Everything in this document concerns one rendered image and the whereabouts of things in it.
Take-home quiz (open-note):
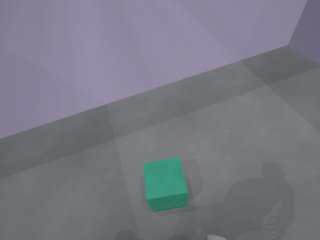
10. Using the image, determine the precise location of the carton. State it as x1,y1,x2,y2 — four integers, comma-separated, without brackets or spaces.
143,157,188,212

